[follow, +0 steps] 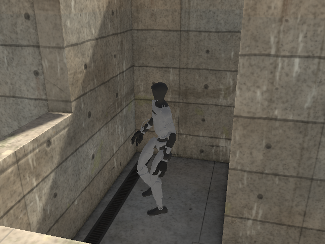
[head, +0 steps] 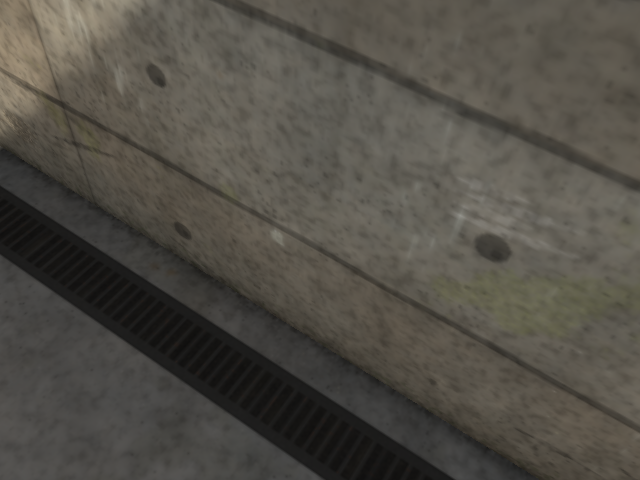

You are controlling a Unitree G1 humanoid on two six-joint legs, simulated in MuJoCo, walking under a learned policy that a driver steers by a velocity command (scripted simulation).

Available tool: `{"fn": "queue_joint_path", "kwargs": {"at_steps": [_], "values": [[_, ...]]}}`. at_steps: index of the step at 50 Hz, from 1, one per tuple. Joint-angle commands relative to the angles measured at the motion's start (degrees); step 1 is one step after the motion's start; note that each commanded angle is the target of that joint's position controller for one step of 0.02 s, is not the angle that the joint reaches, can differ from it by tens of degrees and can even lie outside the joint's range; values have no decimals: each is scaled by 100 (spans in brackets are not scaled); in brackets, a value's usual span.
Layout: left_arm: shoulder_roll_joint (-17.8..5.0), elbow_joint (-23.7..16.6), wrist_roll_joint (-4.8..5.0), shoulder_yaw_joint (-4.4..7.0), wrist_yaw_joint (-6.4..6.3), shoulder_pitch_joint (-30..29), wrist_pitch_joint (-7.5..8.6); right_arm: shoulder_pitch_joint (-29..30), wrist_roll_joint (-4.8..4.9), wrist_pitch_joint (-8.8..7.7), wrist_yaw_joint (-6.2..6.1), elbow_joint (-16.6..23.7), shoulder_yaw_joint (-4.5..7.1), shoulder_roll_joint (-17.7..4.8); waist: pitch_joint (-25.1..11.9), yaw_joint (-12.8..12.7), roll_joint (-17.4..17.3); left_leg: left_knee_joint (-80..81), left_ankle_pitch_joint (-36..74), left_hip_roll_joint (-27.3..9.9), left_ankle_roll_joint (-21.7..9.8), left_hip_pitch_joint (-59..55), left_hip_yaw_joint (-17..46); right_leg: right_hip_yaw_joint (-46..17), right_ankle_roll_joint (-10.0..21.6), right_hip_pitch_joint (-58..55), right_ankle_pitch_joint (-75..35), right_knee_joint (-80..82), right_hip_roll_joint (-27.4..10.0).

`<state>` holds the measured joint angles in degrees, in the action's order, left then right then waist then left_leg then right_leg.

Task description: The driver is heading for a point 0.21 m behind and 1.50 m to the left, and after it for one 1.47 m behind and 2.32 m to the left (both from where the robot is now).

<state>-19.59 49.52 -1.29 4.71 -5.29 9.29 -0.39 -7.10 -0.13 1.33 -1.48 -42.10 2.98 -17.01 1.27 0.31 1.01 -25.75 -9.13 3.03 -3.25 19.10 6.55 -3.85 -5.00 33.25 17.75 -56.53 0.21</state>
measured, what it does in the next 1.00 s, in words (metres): steps to the left, turning left: right foot, then left foot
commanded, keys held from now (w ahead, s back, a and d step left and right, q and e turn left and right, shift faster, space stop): q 0.14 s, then w+q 0.86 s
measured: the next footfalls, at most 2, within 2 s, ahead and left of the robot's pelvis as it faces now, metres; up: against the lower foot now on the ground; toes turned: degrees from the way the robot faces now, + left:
right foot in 0.22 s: +0.06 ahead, -0.15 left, +0.00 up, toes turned +12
left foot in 0.68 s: +0.17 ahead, +0.26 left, +0.00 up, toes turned +26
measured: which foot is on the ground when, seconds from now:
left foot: down 0.00-0.24, up 0.26-0.66, down 0.68-1.00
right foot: up 0.00-0.20, down 0.22-0.68, up 0.70-1.00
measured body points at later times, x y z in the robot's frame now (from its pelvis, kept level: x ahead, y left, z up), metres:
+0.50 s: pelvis +0.05 +0.02 +0.00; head +0.08 +0.00 +0.45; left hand -0.04 +0.31 -0.10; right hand +0.33 -0.16 -0.09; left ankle +0.09 +0.19 -0.67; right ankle +0.02 -0.16 -0.74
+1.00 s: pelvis +0.22 +0.22 +0.00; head +0.24 +0.27 +0.45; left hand +0.25 +0.55 -0.09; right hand +0.44 +0.01 -0.10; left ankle +0.14 +0.24 -0.74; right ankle +0.47 +0.18 -0.69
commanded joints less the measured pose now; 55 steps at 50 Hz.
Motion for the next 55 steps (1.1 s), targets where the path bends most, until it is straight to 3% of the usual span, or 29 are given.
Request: {"fn": "queue_joint_path", "kwargs": {"at_steps": [1,7,10,11,12,13,14,15,16,17,20,26,29,30,31,32,33,34,35,36,37,38,39,41,43,45,47,51,55], "values": [[-413,-355,24,74,26,32,81,403,25,-64,-68,465,240,-927,-533,3,-1036,914,-558,-1257,-646,-758,1715,-260,-18,180,-115,756,-72],[-545,-383,151,74,146,199,211,400,24,-10,-37,532,314,-1018,-475,68,-1156,886,-588,-1104,-742,-665,2196,-256,52,-755,234,2011,69],[-593,-288,210,99,249,680,304,465,109,34,-49,606,301,-968,-642,-229,-1109,793,-1828,-743,-600,-343,2233,-59,282,-1881,-175,3344,82],[-730,-205,202,147,250,963,318,465,129,29,-49,649,256,-852,-626,-359,-971,525,-2157,-477,-363,332,2011,-109,448,-2732,-179,3806,-212],[-1021,-164,94,206,207,1287,297,447,145,-13,-10,710,163,-516,-766,-398,-269,-586,-2424,-110,-57,1289,1358,-764,814,-3611,386,3980,-1199],[-1467,-111,-146,331,223,1274,303,748,150,-131,69,986,134,-353,-379,-379,1258,-1902,-2227,549,59,2625,140,-2503,1525,-3512,1488,4501,-2078],[-1252,-289,-234,296,232,912,387,839,70,-237,129,1012,212,-729,-218,-316,1200,-2780,-1851,-30,89,2819,354,-2729,1739,-3232,1238,4612,-2433],[-950,-398,-128,236,181,647,420,652,90,-270,193,913,271,-889,-290,-200,962,-3144,-1440,-173,104,2799,316,-2210,1545,-3276,935,4552,-2241],[-817,-421,28,192,119,708,435,543,74,-270,241,819,267,-823,-302,-246,772,-3444,-1236,-230,205,2893,204,-1824,1332,-3477,768,4523,-2034],[-794,-382,119,172,84,812,433,583,46,-272,288,860,230,-703,-219,-314,713,-3643,-995,-290,283,3137,139,-1546,1220,-3633,475,4527,-1962],[-768,-298,64,135,109,1252,449,882,101,-332,383,1045,128,-379,-63,-572,611,-3660,-489,-414,420,3275,-185,-742,1128,-3646,-317,4677,-1793],[-952,-319,98,147,266,1344,427,903,83,-359,501,1282,107,-304,298,-623,979,-2658,61,-616,492,2518,-583,379,1012,-3040,-517,4864,-1728],[-1103,-366,188,209,322,1293,421,845,89,-338,572,1336,132,-363,439,-499,1024,-2086,-291,-608,284,1712,-873,780,850,-2711,-315,4777,-1794],[-1105,-360,154,217,397,1301,418,790,114,-321,585,1304,155,-399,415,-450,996,-1935,-369,-539,147,1211,-984,924,845,-2554,-459,4747,-1816],[-1164,-372,159,241,437,1278,405,616,116,-312,583,1269,201,-479,395,-315,1007,-1728,-527,-374,-6,774,-1143,1030,833,-2491,-1004,4498,-1838],[-1136,-383,192,226,429,1180,377,53,129,-334,601,1115,274,-571,105,94,976,-1313,-593,-106,-166,-49,-1348,1289,781,-2445,-2067,3757,-1777],[-922,-406,141,138,415,1286,379,-930,162,-322,574,731,475,-883,-460,549,653,-1024,-307,262,-343,-1429,-1496,1613,679,-2170,-3348,2331,-1534],[-671,-585,3,37,388,1287,435,-1973,203,-291,487,380,655,-1276,-840,1034,-268,-897,-20,-67,-532,-2992,-614,1645,353,-785,-1971,324,-1311],[113,-1132,-132,-218,423,1641,624,-1693,188,-310,396,514,723,-2246,-1424,239,-2529,195,-1217,-1667,-1589,-3853,3044,991,28,1263,1730,-1876,-288],[-397,-1170,144,-139,401,1095,824,-1681,159,-446,395,733,621,-1903,-1903,638,-1513,1369,-1828,-2180,-1854,-3599,4452,-88,62,1675,1252,-2726,-210],[-689,-1260,341,-52,372,700,924,-1420,108,-550,393,730,518,-1547,-1135,533,-1055,1296,-1438,-2161,-1620,-3126,3765,-62,241,2094,708,-2740,-444],[-699,-1170,242,-68,313,648,924,-1127,113,-595,411,732,418,-1250,-793,328,-577,1034,-798,-1921,-1397,-2370,3030,-34,343,1818,267,-2283,-677],[-704,-1036,75,-44,256,755,862,-749,81,-585,415,777,348,-1040,-548,62,-446,898,-39,-1632,-1225,-1587,2280,-85,337,1246,-80,-1770,-875],[-701,-1044,38,-6,311,896,700,-468,12,-573,349,816,284,-837,-401,-254,-793,1131,844,-1267,-1167,-807,1552,-88,323,420,-342,-1188,-949],[-564,-1123,-49,-34,377,735,621,-517,69,-596,262,731,289,-845,-267,-300,-663,1228,1603,-1061,-1204,-565,1139,84,227,251,-590,-644,-766],[-424,-1309,-90,-86,416,257,627,-715,107,-587,179,615,317,-924,-107,-185,-482,1225,2087,-910,-1138,-546,928,191,142,317,-1077,263,-567],[-231,-1456,-39,-169,460,-320,658,-928,149,-540,127,487,330,-936,-66,40,-452,1128,1935,-748,-961,-696,832,214,136,226,-1645,1373,-349],[-229,-1684,126,-218,589,-1215,738,-1484,210,-500,76,171,333,-976,59,412,-462,1099,1219,-888,-747,-1134,1373,137,256,-25,-2185,2739,-53],[-475,-1737,101,-139,608,-1333,824,-1554,173,-432,72,-31,343,-992,119,364,-601,655,1627,-1050,-760,-1834,1825,28,491,-293,-1790,3220,57]]}}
